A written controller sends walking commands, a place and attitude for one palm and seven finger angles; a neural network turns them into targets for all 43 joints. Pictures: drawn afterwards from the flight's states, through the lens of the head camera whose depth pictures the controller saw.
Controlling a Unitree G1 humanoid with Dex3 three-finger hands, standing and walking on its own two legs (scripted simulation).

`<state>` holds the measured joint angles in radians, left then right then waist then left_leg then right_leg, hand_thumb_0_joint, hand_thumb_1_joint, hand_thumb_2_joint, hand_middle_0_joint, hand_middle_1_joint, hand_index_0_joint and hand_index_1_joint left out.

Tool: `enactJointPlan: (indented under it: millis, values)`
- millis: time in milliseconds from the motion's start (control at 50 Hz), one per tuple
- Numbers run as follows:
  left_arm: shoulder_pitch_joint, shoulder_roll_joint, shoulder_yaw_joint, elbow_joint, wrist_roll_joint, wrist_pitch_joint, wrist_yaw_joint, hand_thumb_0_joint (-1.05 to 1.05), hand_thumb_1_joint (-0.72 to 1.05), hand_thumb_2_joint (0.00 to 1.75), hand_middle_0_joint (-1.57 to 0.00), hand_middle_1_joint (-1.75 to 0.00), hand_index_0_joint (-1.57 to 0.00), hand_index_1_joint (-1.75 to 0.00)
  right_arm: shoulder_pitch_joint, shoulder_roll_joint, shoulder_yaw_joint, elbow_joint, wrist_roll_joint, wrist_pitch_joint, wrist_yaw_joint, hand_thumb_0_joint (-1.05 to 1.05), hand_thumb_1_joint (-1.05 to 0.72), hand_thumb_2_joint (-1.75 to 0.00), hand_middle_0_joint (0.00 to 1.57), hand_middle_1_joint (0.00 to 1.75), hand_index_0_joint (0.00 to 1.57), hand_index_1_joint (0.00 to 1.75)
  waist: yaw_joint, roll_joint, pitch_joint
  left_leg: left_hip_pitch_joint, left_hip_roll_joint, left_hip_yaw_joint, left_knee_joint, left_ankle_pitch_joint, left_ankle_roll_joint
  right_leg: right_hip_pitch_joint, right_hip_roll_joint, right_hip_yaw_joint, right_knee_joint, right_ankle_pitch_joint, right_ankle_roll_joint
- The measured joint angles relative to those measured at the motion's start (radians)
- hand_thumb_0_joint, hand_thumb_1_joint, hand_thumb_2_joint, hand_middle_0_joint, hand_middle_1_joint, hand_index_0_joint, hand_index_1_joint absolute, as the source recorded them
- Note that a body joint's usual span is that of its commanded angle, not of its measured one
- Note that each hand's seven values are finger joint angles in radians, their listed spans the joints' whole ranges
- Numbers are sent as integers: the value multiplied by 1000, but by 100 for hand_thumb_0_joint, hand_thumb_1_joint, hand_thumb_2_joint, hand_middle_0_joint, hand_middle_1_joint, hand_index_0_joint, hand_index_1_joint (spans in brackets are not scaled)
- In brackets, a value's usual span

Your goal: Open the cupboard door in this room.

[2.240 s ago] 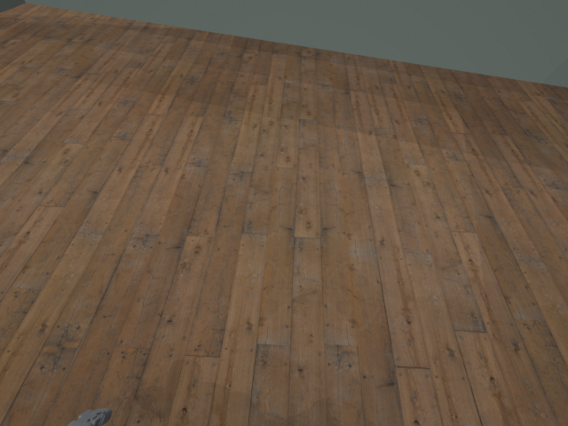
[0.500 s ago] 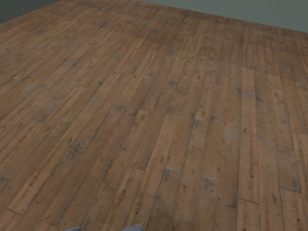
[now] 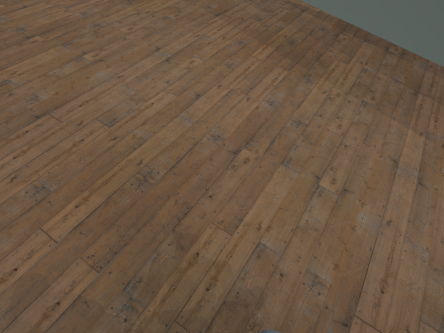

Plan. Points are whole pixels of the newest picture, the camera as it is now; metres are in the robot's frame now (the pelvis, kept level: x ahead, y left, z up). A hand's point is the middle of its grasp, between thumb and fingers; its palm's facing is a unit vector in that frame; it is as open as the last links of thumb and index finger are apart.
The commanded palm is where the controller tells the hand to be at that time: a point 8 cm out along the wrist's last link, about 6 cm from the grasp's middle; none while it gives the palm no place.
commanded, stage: turn or walk to find it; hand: left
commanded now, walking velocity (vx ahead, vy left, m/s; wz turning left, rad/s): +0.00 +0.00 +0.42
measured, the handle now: out of the picture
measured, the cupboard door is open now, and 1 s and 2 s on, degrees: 0 0 0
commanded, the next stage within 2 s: none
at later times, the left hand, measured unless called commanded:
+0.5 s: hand out of the picture +0.04 +0.17 -0.14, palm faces +0.23 -0.93 -0.27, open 7.4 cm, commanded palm none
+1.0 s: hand out of the picture -0.11 +0.23 -0.18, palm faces +0.47 -0.86 -0.21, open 7.4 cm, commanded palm none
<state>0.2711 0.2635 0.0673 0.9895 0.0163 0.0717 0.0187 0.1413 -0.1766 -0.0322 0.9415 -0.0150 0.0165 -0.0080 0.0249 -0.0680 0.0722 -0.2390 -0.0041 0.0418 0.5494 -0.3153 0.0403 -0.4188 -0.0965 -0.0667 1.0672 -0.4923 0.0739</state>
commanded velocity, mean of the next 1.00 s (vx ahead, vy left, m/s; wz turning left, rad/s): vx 0.00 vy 0.00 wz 0.42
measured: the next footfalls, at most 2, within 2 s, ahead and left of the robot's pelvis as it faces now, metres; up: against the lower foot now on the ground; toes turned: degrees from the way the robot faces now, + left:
right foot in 0.34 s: +0.05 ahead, -0.14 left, +0.00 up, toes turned +4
left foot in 0.78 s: -0.05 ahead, +0.10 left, +0.00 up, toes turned +26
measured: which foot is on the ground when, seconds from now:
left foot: down 0.00-0.34, up 0.36-0.76, down 0.78-1.00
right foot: up 0.00-0.32, down 0.34-0.80, up 0.82-1.00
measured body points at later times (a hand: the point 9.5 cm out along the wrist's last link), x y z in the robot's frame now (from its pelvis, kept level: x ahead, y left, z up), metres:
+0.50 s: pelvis -0.02 -0.04 +0.00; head +0.00 -0.07 +0.45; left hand +0.02 +0.21 -0.12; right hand +0.06 -0.29 -0.16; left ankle -0.07 +0.09 -0.65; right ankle +0.01 -0.14 -0.73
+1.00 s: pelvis -0.06 +0.02 +0.01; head -0.06 +0.07 +0.46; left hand -0.14 +0.28 -0.16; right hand +0.12 -0.16 -0.11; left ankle -0.08 +0.08 -0.73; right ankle -0.02 -0.15 -0.64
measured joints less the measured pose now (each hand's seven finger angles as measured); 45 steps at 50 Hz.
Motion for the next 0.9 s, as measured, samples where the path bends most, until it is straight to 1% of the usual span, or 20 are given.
enactJointPlan:
  millis: [60,160,260,300,320,340,360,400,420,460,520,580,680,740,780,800,820,840,860,900]
  values:
    - [-26,0,2,-14,-2,-9,-6,1,91,90,-20,-30,-20,-29,7,5,4,1,0,-5,-5,0,-91,-89,20,30,21,29,-5,17,-4,21,-8,-20,-49,33,5,-20,5,17,5,45,11]
    - [-80,-12,1,-46,-4,-13,-5,1,91,90,-20,-30,-20,-29,35,5,1,8,-3,-1,-5,0,-91,-89,20,30,21,29,-20,40,-12,31,-27,-57,-81,61,7,-8,13,40,-88,63,21]
    - [-124,-34,-5,-77,-9,-21,-2,1,91,90,-20,-30,-20,-29,68,-9,-11,19,-10,14,-1,0,-91,-89,20,30,21,30,-46,67,-14,13,-40,-95,-61,64,-8,56,38,41,-263,65,10]
    - [-130,-43,-10,-90,-10,-30,-2,1,91,90,-20,-30,-20,-29,80,-18,-18,23,-10,21,1,0,-91,-89,20,30,21,30,-52,78,-17,-4,-46,-109,-38,58,-19,99,52,36,-362,111,4]
    - [-129,-47,-12,-96,-11,-37,-2,1,91,90,-20,-30,-20,-29,88,-22,-21,25,-8,24,2,0,-91,-89,20,30,21,30,-52,81,-21,-17,-50,-115,-19,51,-26,130,55,30,-433,160,1]
    - [-127,-50,-14,-101,-8,-46,-1,1,91,90,-20,-30,-20,-29,95,-28,-25,26,-5,26,3,0,-91,-89,20,30,21,30,-51,85,-24,-35,-54,-120,10,39,-34,156,57,23,-495,200,-17]
    - [-127,-60,-16,-100,-3,-54,1,1,91,90,-20,-30,-20,-30,97,-37,-31,30,-2,30,4,0,-91,-89,20,30,21,29,-52,101,-20,-59,-51,-127,68,-12,-41,157,62,10,-494,204,-47]
    - [-117,-73,-27,-104,1,-58,1,1,91,90,-20,-30,-20,-30,105,-48,-43,33,-3,43,4,0,-91,-89,20,30,21,29,-58,109,-19,-130,-60,-119,258,-130,-53,161,51,-16,-483,187,-84]
    - [-108,-79,-29,-104,1,-57,1,1,91,90,-20,-30,-20,-30,110,-53,-48,37,-4,50,6,0,-91,-89,20,30,21,29,-57,110,-21,-163,-60,-110,358,-144,-57,170,44,-28,-492,185,-91]
    - [-90,-87,-32,-101,1,-54,2,1,91,90,-20,-30,-20,-30,114,-63,-54,47,-7,58,13,0,-91,-89,20,30,20,29,-54,110,-24,-213,-43,-91,515,-113,-68,190,35,-47,-523,196,-94]
    - [-68,-94,-34,-87,2,-53,4,1,91,90,-21,-30,-20,-30,119,-73,-59,55,-9,60,19,0,-91,-89,20,30,20,29,-55,109,-22,-243,-4,-78,613,-55,-88,211,26,-79,-556,213,-94]
    - [-48,-97,-35,-74,4,-58,4,1,91,90,-21,-30,-20,-30,118,-74,-57,63,-8,64,20,0,-91,-89,19,30,20,29,-49,100,-17,-230,26,-70,587,-54,-104,219,14,-108,-566,217,-91]
    - [-18,-87,-31,-53,12,-58,2,1,90,90,-21,-30,-20,-30,85,-63,-46,68,-2,68,18,0,-91,-90,19,30,20,29,-25,71,0,-157,48,-33,399,-121,-109,209,-16,-144,-543,209,-76]
    - [-5,-69,-22,-38,15,-52,0,1,90,90,-21,-30,-20,-30,55,-51,-36,55,4,57,18,0,-91,-90,19,30,20,29,-9,48,8,-99,45,0,258,-131,-99,188,-39,-163,-504,196,-57]
    - [5,-52,-14,-27,12,-45,0,1,90,90,-21,-30,-20,-30,41,-45,-30,39,5,42,18,0,-91,-90,19,30,20,29,-6,36,6,-43,40,22,119,-49,-90,167,-57,-178,-458,176,-37]
    - [9,-40,-9,-22,7,-39,-1,1,90,90,-21,-30,-20,-30,33,-39,-28,33,4,31,18,0,-91,-90,19,30,20,29,-5,20,4,-30,26,28,81,-38,-61,148,-74,-176,-418,160,-28]
    - [8,-27,-3,-15,4,-28,1,1,90,90,-21,-30,-20,-30,24,-28,-25,29,3,22,18,0,-91,-90,19,30,20,29,2,0,7,-36,12,34,91,-40,-32,119,-80,-143,-353,85,-17]
    - [9,-17,1,-9,3,-15,3,1,91,90,-21,-30,-20,-30,17,-20,-20,23,1,16,18,0,-91,-90,19,30,20,29,8,-9,7,-38,9,37,98,-42,-9,86,-66,-104,-271,15,-13]
    - [8,-10,4,-2,3,-4,5,1,91,90,-21,-30,-20,-30,14,-13,-15,19,-1,10,15,0,-91,-89,19,30,20,29,9,-10,4,-34,9,36,92,-40,6,57,-49,-72,-192,-20,-11]
    - [-1,-2,10,11,4,8,3,1,91,90,-20,-30,-20,-30,16,-1,-9,11,-3,3,5,0,-91,-89,20,30,20,29,3,-3,-7,-20,7,24,51,-15,18,10,-23,-31,-62,-6,-7]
